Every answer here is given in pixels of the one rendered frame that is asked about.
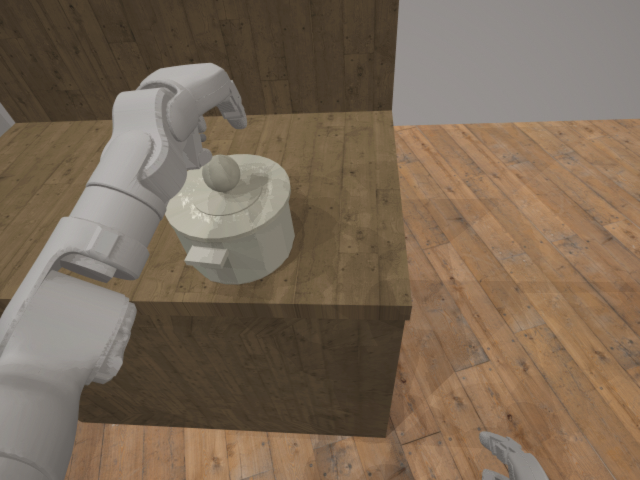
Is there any knob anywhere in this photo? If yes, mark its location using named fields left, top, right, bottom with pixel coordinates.
left=202, top=155, right=240, bottom=192

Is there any robot left hand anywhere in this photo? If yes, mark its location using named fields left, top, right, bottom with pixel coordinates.
left=140, top=63, right=247, bottom=170

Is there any pot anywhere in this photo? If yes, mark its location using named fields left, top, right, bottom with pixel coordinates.
left=175, top=202, right=295, bottom=285

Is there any robot left forearm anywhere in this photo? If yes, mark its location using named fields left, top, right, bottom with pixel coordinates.
left=0, top=78, right=199, bottom=357

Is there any table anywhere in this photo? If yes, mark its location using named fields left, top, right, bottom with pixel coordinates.
left=0, top=0, right=412, bottom=438

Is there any robot right hand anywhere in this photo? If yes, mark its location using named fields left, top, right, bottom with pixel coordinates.
left=479, top=431, right=549, bottom=480

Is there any lid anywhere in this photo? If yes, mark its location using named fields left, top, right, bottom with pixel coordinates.
left=165, top=154, right=291, bottom=242

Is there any robot left upper arm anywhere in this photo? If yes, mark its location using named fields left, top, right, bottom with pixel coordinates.
left=0, top=270, right=137, bottom=480

